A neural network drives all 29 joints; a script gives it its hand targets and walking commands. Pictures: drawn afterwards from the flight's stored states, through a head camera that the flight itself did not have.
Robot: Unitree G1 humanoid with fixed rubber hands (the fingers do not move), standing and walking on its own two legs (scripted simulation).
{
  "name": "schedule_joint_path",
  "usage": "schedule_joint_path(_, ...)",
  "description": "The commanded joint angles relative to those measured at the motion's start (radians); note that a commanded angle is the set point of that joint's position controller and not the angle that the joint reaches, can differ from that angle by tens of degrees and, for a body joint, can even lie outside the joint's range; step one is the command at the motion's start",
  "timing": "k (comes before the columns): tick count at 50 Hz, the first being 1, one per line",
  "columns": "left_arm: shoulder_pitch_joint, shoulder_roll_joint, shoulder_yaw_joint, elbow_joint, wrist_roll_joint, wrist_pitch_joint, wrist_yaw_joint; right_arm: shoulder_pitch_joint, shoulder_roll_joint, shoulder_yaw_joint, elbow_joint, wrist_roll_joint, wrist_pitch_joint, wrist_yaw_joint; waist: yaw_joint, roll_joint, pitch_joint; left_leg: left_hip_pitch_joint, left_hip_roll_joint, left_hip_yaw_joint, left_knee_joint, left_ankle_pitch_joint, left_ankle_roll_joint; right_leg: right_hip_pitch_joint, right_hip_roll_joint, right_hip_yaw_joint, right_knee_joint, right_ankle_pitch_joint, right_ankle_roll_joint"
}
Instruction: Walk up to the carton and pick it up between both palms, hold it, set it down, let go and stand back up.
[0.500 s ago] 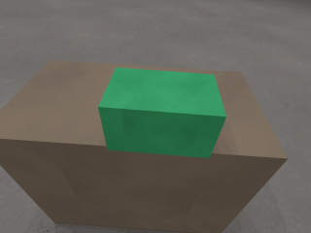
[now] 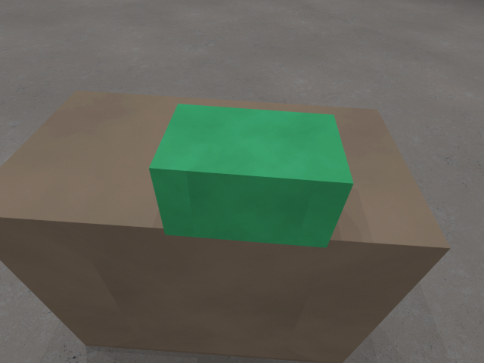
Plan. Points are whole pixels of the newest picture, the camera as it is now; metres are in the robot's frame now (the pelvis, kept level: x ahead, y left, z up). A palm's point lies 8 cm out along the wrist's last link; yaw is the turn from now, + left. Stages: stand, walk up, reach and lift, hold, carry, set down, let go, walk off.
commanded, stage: stand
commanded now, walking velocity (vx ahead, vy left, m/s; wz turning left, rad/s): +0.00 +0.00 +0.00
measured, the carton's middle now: (250, 174) +0.46 +0.00 +0.09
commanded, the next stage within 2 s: none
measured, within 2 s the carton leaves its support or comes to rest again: neither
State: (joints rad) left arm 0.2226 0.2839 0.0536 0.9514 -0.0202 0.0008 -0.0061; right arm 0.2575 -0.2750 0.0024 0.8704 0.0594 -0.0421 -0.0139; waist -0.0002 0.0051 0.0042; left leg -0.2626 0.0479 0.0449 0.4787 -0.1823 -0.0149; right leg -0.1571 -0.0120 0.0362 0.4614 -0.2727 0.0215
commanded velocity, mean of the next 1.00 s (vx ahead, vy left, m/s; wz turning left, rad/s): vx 0.00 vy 0.00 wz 0.00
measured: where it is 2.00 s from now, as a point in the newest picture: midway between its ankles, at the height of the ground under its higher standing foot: outside the picture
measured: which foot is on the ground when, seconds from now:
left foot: down 0.00-1.00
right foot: down 0.00-1.00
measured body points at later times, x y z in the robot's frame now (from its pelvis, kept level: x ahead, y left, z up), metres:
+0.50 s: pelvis +0.01 +0.00 +0.00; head +0.00 +0.00 +0.45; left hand +0.08 +0.28 -0.13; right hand +0.09 -0.27 -0.12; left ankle +0.05 +0.13 -0.74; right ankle -0.01 -0.14 -0.74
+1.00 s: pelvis +0.01 +0.00 +0.00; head +0.00 +0.00 +0.45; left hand +0.08 +0.28 -0.13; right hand +0.09 -0.27 -0.13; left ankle +0.05 +0.13 -0.74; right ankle -0.01 -0.14 -0.74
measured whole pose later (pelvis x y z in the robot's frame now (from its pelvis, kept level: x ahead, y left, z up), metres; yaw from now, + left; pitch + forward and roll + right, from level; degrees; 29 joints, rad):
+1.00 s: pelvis +0.01 +0.00 +0.00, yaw +0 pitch -1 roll +0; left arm 0.22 0.28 0.05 0.97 -0.02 0.00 0.00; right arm 0.24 -0.28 0.00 0.91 0.06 -0.04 -0.02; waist 0.00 0.01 0.00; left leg -0.26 0.05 0.04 0.46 -0.18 -0.01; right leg -0.16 -0.01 0.03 0.45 -0.27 0.02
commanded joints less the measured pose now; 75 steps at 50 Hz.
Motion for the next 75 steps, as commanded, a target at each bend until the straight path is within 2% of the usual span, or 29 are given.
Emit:
schedule_joint_path(1,-0.033,0.240,0.036,-0.024,0.032,-0.047,0.009,-0.031,-0.252,-0.067,-0.014,-0.078,-0.015,-0.009,-0.010,0.064,0.038,0.109,0.109,-0.114,-0.119,0.115,0.040,-0.039,-0.112,0.076,-0.139,0.115,-0.051)
schedule_joint_path(6,-0.033,0.239,0.035,-0.019,0.031,-0.047,0.011,-0.028,-0.246,-0.066,-0.008,-0.080,-0.012,-0.011,-0.013,0.061,0.040,0.109,0.109,-0.112,-0.119,0.128,0.040,-0.034,-0.114,0.074,-0.142,0.129,-0.049)
schedule_joint_path(10,-0.032,0.236,0.035,-0.016,0.032,-0.043,0.011,-0.033,-0.254,-0.068,-0.005,-0.081,-0.013,-0.010,-0.012,0.083,0.033,0.111,0.108,-0.111,-0.125,0.119,0.038,-0.032,-0.114,0.075,-0.139,0.126,-0.049)
schedule_joint_path(13,-0.031,0.240,0.037,-0.014,0.033,-0.046,0.012,-0.038,-0.248,-0.065,-0.003,-0.080,-0.011,-0.011,-0.009,0.062,0.037,0.105,0.107,-0.109,-0.130,0.123,0.036,-0.028,-0.113,0.071,-0.142,0.119,-0.049)
schedule_joint_path(25,-0.032,0.233,0.032,-0.014,0.030,-0.044,0.014,-0.034,-0.256,-0.063,0.010,-0.077,-0.012,-0.012,-0.011,0.068,0.024,0.118,0.111,-0.107,-0.126,0.152,0.039,-0.017,-0.117,0.069,-0.140,0.159,-0.048)
schedule_joint_path(34,-0.032,0.227,0.032,-0.008,0.031,-0.045,0.011,-0.038,-0.258,-0.065,0.017,-0.082,-0.011,-0.012,-0.009,0.069,0.007,0.124,0.105,-0.108,-0.125,0.135,0.038,-0.016,-0.114,0.068,-0.138,0.138,-0.048)
schedule_joint_path(39,-0.038,0.228,0.032,-0.005,0.031,-0.043,0.012,-0.030,-0.244,-0.062,0.019,-0.077,-0.009,-0.012,-0.020,0.066,0.020,0.127,0.107,-0.106,-0.130,0.134,0.032,-0.032,-0.115,0.072,-0.144,0.139,-0.049)
schedule_joint_path(40,-0.034,0.227,0.031,-0.007,0.030,-0.044,0.013,-0.046,-0.250,-0.061,0.020,-0.079,-0.009,-0.012,-0.010,0.076,0.020,0.119,0.108,-0.103,-0.129,0.125,0.036,-0.022,-0.114,0.070,-0.148,0.127,-0.048)
schedule_joint_path(50,-0.029,0.226,0.030,-0.002,0.031,-0.046,0.014,-0.041,-0.251,-0.063,0.024,-0.078,-0.010,-0.011,-0.011,0.057,0.010,0.129,0.109,-0.111,-0.122,0.139,0.038,-0.020,-0.116,0.072,-0.145,0.142,-0.050)
schedule_joint_path(53,-0.031,0.220,0.029,-0.004,0.030,-0.044,0.013,-0.038,-0.252,-0.063,0.025,-0.078,-0.009,-0.011,-0.014,0.073,0.007,0.131,0.104,-0.106,-0.127,0.138,0.035,-0.019,-0.113,0.070,-0.145,0.143,-0.048)
schedule_joint_path(57,-0.037,0.229,0.032,0.000,0.031,-0.046,0.014,-0.038,-0.255,-0.065,0.030,-0.079,-0.008,-0.010,-0.014,0.060,0.009,0.130,0.108,-0.106,-0.128,0.143,0.034,-0.018,-0.116,0.069,-0.145,0.153,-0.049)
schedule_joint_path(60,-0.035,0.231,0.031,-0.001,0.030,-0.046,0.014,-0.037,-0.253,-0.064,0.029,-0.080,-0.008,-0.011,-0.013,0.071,0.017,0.128,0.109,-0.107,-0.127,0.145,0.034,-0.023,-0.115,0.068,-0.147,0.144,-0.049)
schedule_joint_path(61,-0.036,0.230,0.031,-0.001,0.031,-0.046,0.014,-0.045,-0.253,-0.063,0.028,-0.080,-0.009,-0.011,-0.011,0.055,0.002,0.129,0.109,-0.111,-0.128,0.136,0.035,-0.015,-0.116,0.066,-0.146,0.142,-0.049)
schedule_joint_path(63,-0.044,0.228,0.030,0.003,0.031,-0.044,0.015,-0.039,-0.246,-0.063,0.026,-0.078,-0.008,-0.010,-0.020,0.059,0.018,0.128,0.108,-0.109,-0.130,0.124,0.033,-0.028,-0.116,0.070,-0.150,0.139,-0.049)
schedule_joint_path(64,-0.029,0.229,0.030,0.002,0.031,-0.045,0.012,-0.037,-0.252,-0.062,0.032,-0.078,-0.008,-0.010,-0.009,0.072,0.007,0.125,0.107,-0.107,-0.128,0.124,0.035,-0.013,-0.115,0.068,-0.149,0.131,-0.048)
schedule_joint_path(68,-0.028,0.221,0.029,0.003,0.029,-0.045,0.013,-0.051,-0.255,-0.061,0.027,-0.081,-0.011,-0.010,-0.005,0.068,0.010,0.121,0.110,-0.109,-0.130,0.137,0.037,-0.014,-0.115,0.068,-0.143,0.131,-0.048)
schedule_joint_path(69,-0.029,0.221,0.028,0.002,0.030,-0.045,0.013,-0.048,-0.254,-0.064,0.027,-0.079,-0.011,-0.010,-0.008,0.081,0.004,0.124,0.106,-0.105,-0.130,0.136,0.035,-0.011,-0.116,0.069,-0.143,0.137,-0.048)
schedule_joint_path(70,-0.033,0.233,0.030,0.003,0.030,-0.046,0.015,-0.044,-0.245,-0.060,0.029,-0.079,-0.009,-0.010,-0.010,0.062,0.015,0.124,0.111,-0.110,-0.133,0.145,0.035,-0.017,-0.118,0.069,-0.145,0.141,-0.052)
schedule_joint_path(72,-0.030,0.228,0.032,0.001,0.032,-0.046,0.014,-0.050,-0.250,-0.062,0.029,-0.082,-0.010,-0.010,-0.007,0.075,0.010,0.119,0.105,-0.103,-0.130,0.147,0.036,-0.010,-0.115,0.069,-0.141,0.153,-0.048)
schedule_joint_path(74,-0.029,0.232,0.031,0.005,0.031,-0.044,0.014,-0.038,-0.250,-0.060,0.033,-0.078,-0.010,-0.010,-0.013,0.060,-0.008,0.140,0.111,-0.108,-0.127,0.141,0.035,-0.011,-0.116,0.070,-0.143,0.150,-0.048)
schedule_joint_path(75,-0.030,0.230,0.031,0.005,0.028,-0.042,0.014,-0.042,-0.258,-0.064,0.032,-0.079,-0.010,-0.011,-0.012,0.076,0.003,0.132,0.109,-0.104,-0.131,0.142,0.035,-0.012,-0.114,0.067,-0.145,0.150,-0.048)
